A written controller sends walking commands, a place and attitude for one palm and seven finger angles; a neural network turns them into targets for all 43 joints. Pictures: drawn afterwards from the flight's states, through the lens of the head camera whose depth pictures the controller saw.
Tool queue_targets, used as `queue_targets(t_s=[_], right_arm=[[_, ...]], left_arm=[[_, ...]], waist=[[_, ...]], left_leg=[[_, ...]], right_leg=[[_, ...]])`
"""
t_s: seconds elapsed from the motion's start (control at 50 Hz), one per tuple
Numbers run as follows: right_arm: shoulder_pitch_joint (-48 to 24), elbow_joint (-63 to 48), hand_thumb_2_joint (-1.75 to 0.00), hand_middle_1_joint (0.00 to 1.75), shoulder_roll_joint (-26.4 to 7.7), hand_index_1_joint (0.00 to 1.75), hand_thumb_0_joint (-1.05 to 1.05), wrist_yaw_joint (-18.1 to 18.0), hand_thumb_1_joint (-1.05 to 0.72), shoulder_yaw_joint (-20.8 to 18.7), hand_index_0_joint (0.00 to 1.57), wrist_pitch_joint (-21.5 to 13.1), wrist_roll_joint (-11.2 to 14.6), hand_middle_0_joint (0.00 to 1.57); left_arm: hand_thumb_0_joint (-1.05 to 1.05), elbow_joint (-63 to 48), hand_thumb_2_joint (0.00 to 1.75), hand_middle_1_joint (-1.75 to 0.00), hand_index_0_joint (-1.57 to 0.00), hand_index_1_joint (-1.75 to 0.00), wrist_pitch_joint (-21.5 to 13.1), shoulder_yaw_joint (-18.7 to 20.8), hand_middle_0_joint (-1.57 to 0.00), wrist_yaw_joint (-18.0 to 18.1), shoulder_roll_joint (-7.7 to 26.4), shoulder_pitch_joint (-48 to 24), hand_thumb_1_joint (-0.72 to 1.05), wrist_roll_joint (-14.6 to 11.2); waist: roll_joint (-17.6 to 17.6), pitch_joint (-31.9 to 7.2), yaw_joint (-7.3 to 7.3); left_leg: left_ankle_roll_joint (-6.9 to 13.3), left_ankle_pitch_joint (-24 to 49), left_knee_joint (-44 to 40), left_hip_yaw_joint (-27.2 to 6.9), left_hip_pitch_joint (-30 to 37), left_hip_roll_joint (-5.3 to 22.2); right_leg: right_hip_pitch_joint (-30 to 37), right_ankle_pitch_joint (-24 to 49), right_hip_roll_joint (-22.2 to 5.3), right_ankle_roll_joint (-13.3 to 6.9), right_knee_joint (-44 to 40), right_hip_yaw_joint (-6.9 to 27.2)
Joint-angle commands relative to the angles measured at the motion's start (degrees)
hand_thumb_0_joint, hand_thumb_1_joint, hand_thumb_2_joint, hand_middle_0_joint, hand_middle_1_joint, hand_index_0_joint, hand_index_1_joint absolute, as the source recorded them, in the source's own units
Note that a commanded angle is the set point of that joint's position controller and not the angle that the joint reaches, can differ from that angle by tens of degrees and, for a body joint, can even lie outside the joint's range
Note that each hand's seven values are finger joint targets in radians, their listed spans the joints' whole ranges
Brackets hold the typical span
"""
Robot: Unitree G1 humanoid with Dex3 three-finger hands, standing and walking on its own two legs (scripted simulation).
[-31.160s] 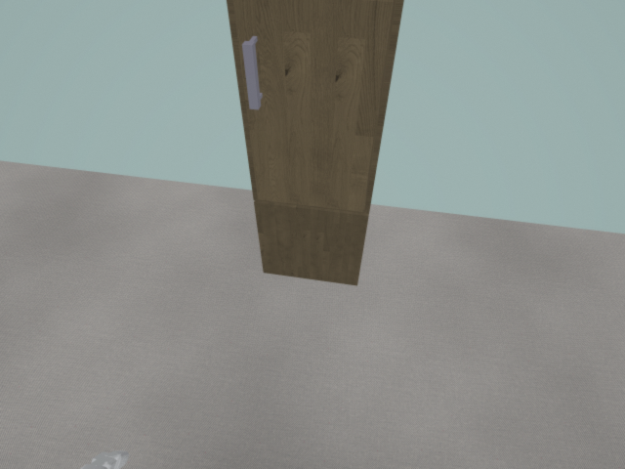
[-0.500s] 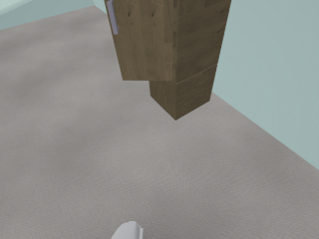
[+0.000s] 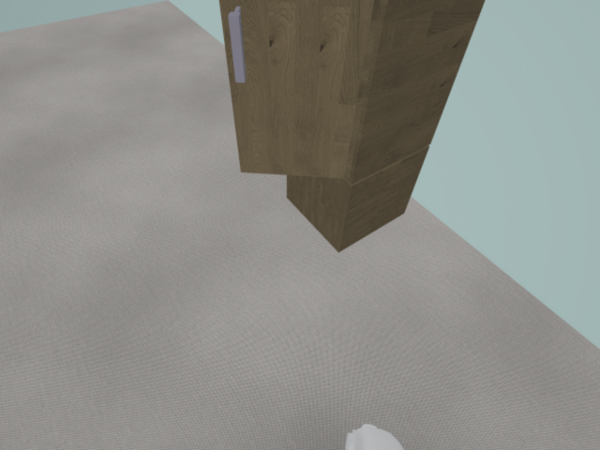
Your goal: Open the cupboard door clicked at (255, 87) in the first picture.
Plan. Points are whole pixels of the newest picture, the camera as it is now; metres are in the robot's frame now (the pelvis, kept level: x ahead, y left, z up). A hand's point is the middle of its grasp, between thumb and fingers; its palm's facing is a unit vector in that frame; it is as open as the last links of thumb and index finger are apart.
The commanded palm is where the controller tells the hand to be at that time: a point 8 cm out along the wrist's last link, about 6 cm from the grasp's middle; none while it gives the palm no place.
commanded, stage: take the last steps up to it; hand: left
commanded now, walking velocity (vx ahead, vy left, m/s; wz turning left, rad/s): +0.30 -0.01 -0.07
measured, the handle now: (239, 45) +0.94 +0.22 +0.08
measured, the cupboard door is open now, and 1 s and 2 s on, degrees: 51 51 51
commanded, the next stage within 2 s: come to a stop and stand still in 0.80 s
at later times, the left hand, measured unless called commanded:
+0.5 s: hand (213, 401) +0.22 +0.16 -0.17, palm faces +0.03 -0.98 -0.21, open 7.1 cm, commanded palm none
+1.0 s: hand (213, 302) +0.39 +0.20 -0.17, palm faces -0.01 -0.98 -0.20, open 7.3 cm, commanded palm none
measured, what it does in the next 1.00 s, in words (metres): walks ahead: right foot, then left foot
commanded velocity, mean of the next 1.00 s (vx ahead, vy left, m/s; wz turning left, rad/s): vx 0.19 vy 0.00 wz -0.01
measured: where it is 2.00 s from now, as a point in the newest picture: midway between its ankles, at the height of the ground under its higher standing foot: (302, 425)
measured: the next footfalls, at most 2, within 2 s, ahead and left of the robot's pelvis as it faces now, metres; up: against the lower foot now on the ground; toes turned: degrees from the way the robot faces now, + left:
right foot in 0.26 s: +0.19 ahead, -0.13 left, +0.00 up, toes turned -8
left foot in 0.64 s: +0.36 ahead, +0.11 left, +0.00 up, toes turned +5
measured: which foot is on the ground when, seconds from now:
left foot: down 0.00-0.26, up 0.28-0.62, down 0.64-1.00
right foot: up 0.00-0.24, down 0.26-0.66, up 0.68-1.00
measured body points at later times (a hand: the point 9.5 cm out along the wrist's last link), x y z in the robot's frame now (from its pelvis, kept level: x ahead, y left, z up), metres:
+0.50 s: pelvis +0.18 -0.03 +0.00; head +0.21 -0.02 +0.45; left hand +0.21 +0.21 -0.16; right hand +0.17 -0.25 -0.16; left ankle +0.21 +0.10 -0.70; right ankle +0.15 -0.13 -0.74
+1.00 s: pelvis +0.33 +0.01 +0.00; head +0.35 +0.02 +0.45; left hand +0.39 +0.25 -0.16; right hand +0.31 -0.20 -0.15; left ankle +0.32 +0.09 -0.74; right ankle +0.38 -0.13 -0.70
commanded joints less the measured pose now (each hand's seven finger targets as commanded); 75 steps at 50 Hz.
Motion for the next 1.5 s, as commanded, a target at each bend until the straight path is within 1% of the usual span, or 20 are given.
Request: queue_targets(t_s=[0.0, 0.14, 0.2, 0.22, 0.24, 0.26, 0.38, 0.52, 0.58, 0.6, 0.62, 0.64, 0.76, 0.96, 1.02, 1.08, 1.2, 1.3, 1.36, 1.48], right_arm=[[7.3, 0.5, -0.9, 0.3, -5.8, 0.3, 0.0, 0.0, -0.9, -0.3, 0.2, -0.2, -0.1, 0.2], [12.9, 3.7, -0.9, 0.3, -6.6, 0.3, 0.0, -0.2, -0.9, 0.0, 0.2, 0.6, -0.8, 0.2], [12.1, 4.3, -0.9, 0.3, -7.1, 0.3, 0.0, -0.1, -0.9, 0.1, 0.2, 0.8, -0.1, 0.2], [10.5, 3.4, -0.9, 0.3, -6.0, 0.3, 0.0, 0.4, -0.9, 0.1, 0.2, 0.6, 0.7, 0.2], [10.6, 1.9, -0.9, 0.3, -3.5, 0.3, 0.0, 0.6, -0.9, 0.4, 0.2, 0.5, 1.2, 0.2], [7.4, 1.2, -0.9, 0.3, -5.6, 0.3, 0.0, 0.6, -0.9, 0.0, 0.2, 1.0, 1.2, 0.2], [7.4, 2.6, -0.9, 0.3, 0.0, 0.3, 0.0, 1.4, -0.9, 0.1, 0.2, 3.3, 0.2, 0.2], [-0.9, -0.7, -0.9, 0.3, 0.2, 0.3, 0.0, 2.5, -0.9, -0.1, 0.2, 2.2, 0.2, 0.2], [3.5, 0.7, -0.9, 0.3, -2.7, 0.3, 0.0, 2.2, -0.9, -0.4, 0.2, 1.5, 0.0, 0.2], [8.9, 2.4, -0.9, 0.3, -5.9, 0.3, 0.0, 1.7, -0.9, -1.1, 0.2, 1.0, -0.2, 0.2], [14.5, 3.2, -0.9, 0.3, -11.4, 0.3, 0.0, 1.1, -0.9, -2.4, 0.2, 0.7, -0.9, 0.2], [19.1, 3.3, -0.9, 0.3, -14.1, 0.3, 0.0, 0.4, -0.9, -2.5, 0.2, 1.2, -0.8, 0.2], [5.7, 0.3, -0.9, 0.3, -6.2, 0.3, 0.0, -0.6, -0.9, 0.4, 0.2, 0.0, 0.1, 0.2], [6.1, 2.4, -0.9, 0.3, -5.4, 0.3, 0.0, -1.2, -0.9, 0.8, 0.2, 1.5, 0.0, 0.2], [5.2, 3.1, -0.9, 0.3, -5.2, 0.3, 0.0, -1.4, -0.9, 0.5, 0.2, 2.9, 0.6, 0.2], [9.6, 3.8, -0.9, 0.3, -2.1, 0.3, 0.0, -0.5, -0.9, 0.3, 0.2, 4.5, 1.8, 0.2], [7.2, 3.1, -0.9, 0.3, -2.5, 0.3, 0.0, -0.7, -0.9, -0.4, 0.2, 6.6, 1.6, 0.2], [9.9, 3.8, -0.9, 0.3, -1.2, 0.3, 0.0, -0.5, -0.9, -0.4, 0.2, 6.3, 1.1, 0.2], [3.9, 0.2, -0.9, 0.3, -7.4, 0.3, 0.0, -0.7, -0.9, -1.1, 0.2, 5.8, -0.1, 0.2], [0.2, -1.0, -0.9, 0.3, -6.9, 0.3, 0.0, -1.4, -0.9, -0.2, 0.2, 4.4, -0.1, 0.2]], left_arm=[[0.0, -3.5, 0.9, -0.3, -0.2, -0.3, 0.3, -0.1, -0.2, -0.9, 0.7, -0.3, 0.9, -0.3], [0.0, -6.9, 0.9, -0.3, -0.2, -0.3, -0.6, -0.7, -0.2, -1.2, 1.4, -8.4, 0.9, -0.3], [0.0, -3.6, 0.9, -0.3, -0.2, -0.3, -1.6, 0.2, -0.2, -0.9, 3.7, 2.3, 0.9, -0.3], [0.0, -0.9, 0.9, -0.3, -0.2, -0.3, -2.3, 1.3, -0.2, -0.4, 7.7, 11.1, 0.9, 0.1], [0.0, 1.5, 0.9, -0.3, -0.2, -0.3, -2.6, 2.7, -0.2, 0.1, 13.0, 18.2, 0.9, -0.3], [0.0, 1.3, 0.9, -0.3, -0.2, -0.3, -2.5, 2.3, -0.2, 0.6, 13.3, 17.1, 0.9, -1.3], [0.0, -0.6, 0.9, -0.3, -0.2, -0.3, -3.9, -0.2, -0.2, 0.9, 3.7, 4.9, 0.9, -0.9], [0.0, 2.6, 0.9, -0.3, -0.2, -0.3, -4.1, 0.5, -0.2, 0.3, 6.2, 8.3, 0.9, -0.3], [0.0, 2.8, 0.9, -0.3, -0.2, -0.3, -3.3, 0.5, -0.2, 0.3, 6.3, 6.6, 0.9, -0.7], [0.0, 2.4, 0.9, -0.3, -0.2, -0.3, -3.1, 0.2, -0.2, 0.1, 5.2, 6.5, 0.9, -0.7], [0.0, 1.5, 0.9, -0.3, -0.2, -0.3, -2.9, -0.3, -0.2, -0.2, 2.4, 8.1, 0.9, -1.0], [0.0, -0.6, 0.9, -0.3, -0.2, -0.3, -3.1, -0.7, -0.2, -0.1, 2.5, 5.4, 0.9, -1.1], [0.0, 2.3, 0.9, -0.3, -0.2, -0.3, -1.1, -0.7, -0.2, -0.5, 0.6, 7.6, 0.9, -0.2], [0.0, 1.0, 0.9, -0.3, -0.2, -0.3, 0.4, -1.7, -0.2, 0.8, -0.2, 3.1, 0.9, -0.8], [0.0, 1.4, 0.9, -0.3, -0.2, -0.3, 0.3, -1.1, -0.2, 1.2, 3.0, 5.5, 0.9, -0.7], [0.0, 1.1, 0.9, -0.3, -0.2, -0.3, -0.1, -0.7, -0.2, 1.8, 9.3, 4.7, 0.9, -0.9], [0.0, 0.0, 0.9, -0.3, -0.2, -0.3, 0.2, 0.5, -0.2, 3.3, 8.9, 2.6, 0.9, -0.7], [0.0, -1.5, 0.9, -0.3, -0.2, -0.3, 1.0, 1.2, -0.2, 3.0, 8.3, -1.5, 0.9, -0.8], [0.0, -3.4, 0.9, -0.3, -0.2, -0.3, 2.6, 0.1, -0.2, 2.2, 2.8, -3.0, 0.9, -1.2], [0.0, -1.1, 0.9, -0.3, -0.2, -0.3, 2.5, -0.5, -0.2, 1.6, 2.3, 0.5, 0.9, -0.7]], waist=[[5.4, 2.9, -0.86], [6.3, 3.0, -3.24], [3.5, -3.5, 2.08], [-2.4, -8.4, 5.66], [-14.1, -12.6, 6.89], [-8.1, -9.5, 6.76], [-4.2, -0.6, -1.9], [-4.8, 0.2, -0.06], [-2.3, 0.6, -3.38], [4.7, -2.1, -5.77], [18.6, -5.8, -7.23], [21.1, -7.4, -9.01], [8.4, 0.1, -1.07], [8.2, -1.3, -0.67], [4.6, -2.1, 0.93], [-4.1, -4.1, -1.57], [-11.1, -7.5, 0.34], [-3.7, -7.6, -2.5], [15.0, -0.8, -1.09], [9.5, -0.2, -0.14]], left_leg=[[5.9, 13.3, -11.6, -10.3, -0.2, 18.4], [4.5, 23.0, -5.4, -9.4, 5.5, 18.1], [1.3, 29.7, 9.4, -5.9, 1.3, 14.2], [-1.1, 21.8, 22.0, -2.6, -10.1, 9.9], [-4.2, -15.3, 39.4, -0.5, -24.9, 1.6], [-3.6, -20.9, 48.8, -8.3, -28.1, 3.4], [-5.8, -5.4, 37.8, -9.5, -21.0, 8.3], [-5.7, -2.2, 17.3, -6.4, -16.6, 6.1], [-5.2, 2.5, 8.3, -4.4, -2.9, 3.7], [-4.0, 1.0, 5.7, -8.0, 5.9, 6.0], [0.9, 0.0, 2.1, -24.3, 13.6, 18.2], [6.7, 4.3, -4.4, -35.2, 14.5, 26.3], [3.7, 15.1, -8.3, -15.8, -2.9, 18.5], [3.5, 34.8, -2.0, -9.8, -2.7, 16.8], [0.0, 23.8, 4.5, -9.9, -5.3, 13.8], [-5.3, -6.5, 9.9, -6.8, -9.1, 4.4], [-6.3, -18.1, 23.5, -8.8, -12.6, 3.4], [-6.3, -1.2, 5.6, -7.7, -2.3, 3.7], [2.6, 3.8, -7.1, -23.0, -12.7, 18.9], [4.2, 16.9, -3.8, -16.7, -4.2, 15.5]], right_leg=[[-0.8, 3.8, -2.0, 0.0, -9.2, 1.6], [5.2, -0.5, 1.4, -1.9, -23.5, -2.8], [25.1, 3.4, 4.1, -3.8, -32.4, -4.1], [40.0, 6.4, -3.5, -7.1, -33.4, 5.9], [52.2, 16.2, -18.3, -14.0, -39.1, 25.9], [46.2, 14.8, -20.7, -16.1, -43.1, 27.2], [23.2, 13.2, -10.2, -9.3, -49.5, 5.4], [24.3, 7.5, -10.4, -9.4, -47.7, 5.7], [17.0, 1.9, -7.7, -6.7, -42.2, 2.9], [12.8, 1.6, -4.9, -5.1, -32.2, 0.4], [3.4, -9.4, 2.0, -2.3, -17.0, -4.6], [-1.2, -21.4, 5.4, -1.6, -1.9, -3.7], [1.8, -4.4, -0.7, -0.2, 4.3, 2.5], [14.4, 0.2, 1.6, 0.5, -21.7, -0.6], [23.1, 10.9, 1.2, 0.2, -34.8, 0.8], [24.7, 38.1, -12.9, -8.0, -34.8, 10.8], [29.4, 49.4, -14.4, -12.1, -36.7, 11.9], [21.3, 26.7, -10.2, -7.3, -33.7, 8.3], [16.4, -9.0, 2.2, 0.1, -22.9, -0.2], [13.1, -12.0, 2.7, -0.6, -18.4, 3.1]])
